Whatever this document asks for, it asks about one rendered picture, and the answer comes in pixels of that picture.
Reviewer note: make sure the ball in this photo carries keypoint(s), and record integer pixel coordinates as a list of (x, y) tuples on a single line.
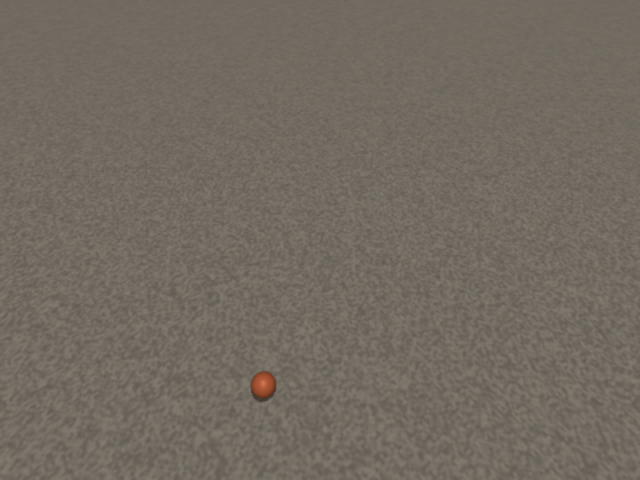
[(263, 384)]

